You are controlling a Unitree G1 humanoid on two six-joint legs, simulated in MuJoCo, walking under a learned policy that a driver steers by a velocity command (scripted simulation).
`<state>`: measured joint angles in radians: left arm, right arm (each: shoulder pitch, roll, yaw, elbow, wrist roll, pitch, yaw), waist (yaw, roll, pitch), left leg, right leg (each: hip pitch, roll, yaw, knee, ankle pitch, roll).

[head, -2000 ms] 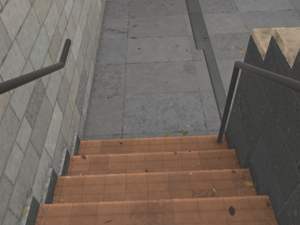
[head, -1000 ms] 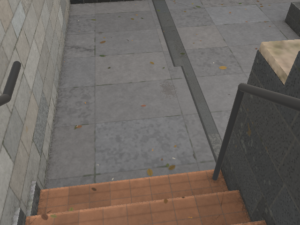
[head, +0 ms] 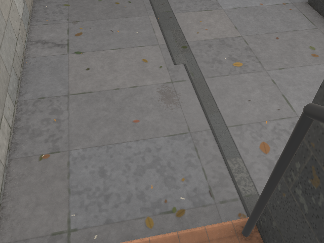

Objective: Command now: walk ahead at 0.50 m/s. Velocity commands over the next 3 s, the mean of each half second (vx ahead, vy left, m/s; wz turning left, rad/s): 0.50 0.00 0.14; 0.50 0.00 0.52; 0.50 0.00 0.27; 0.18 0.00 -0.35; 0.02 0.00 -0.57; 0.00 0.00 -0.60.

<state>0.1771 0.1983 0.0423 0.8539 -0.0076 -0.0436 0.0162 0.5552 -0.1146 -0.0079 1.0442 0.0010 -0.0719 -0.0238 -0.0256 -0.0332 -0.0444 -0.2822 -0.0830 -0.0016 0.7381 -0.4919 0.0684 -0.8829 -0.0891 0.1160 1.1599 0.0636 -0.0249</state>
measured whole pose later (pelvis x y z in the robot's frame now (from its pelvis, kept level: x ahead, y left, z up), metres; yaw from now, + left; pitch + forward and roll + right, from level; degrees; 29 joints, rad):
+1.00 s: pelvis +0.55 +0.02 -0.36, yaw +23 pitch +2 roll +0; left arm 0.28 0.21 0.05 0.87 -0.02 -0.07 0.05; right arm 0.27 -0.19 -0.05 0.87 0.02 -0.01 0.04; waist 0.04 -0.03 -0.01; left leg -0.40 -0.14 -0.03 0.68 -0.30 0.11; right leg -0.72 -0.09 0.10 1.72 -0.43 0.02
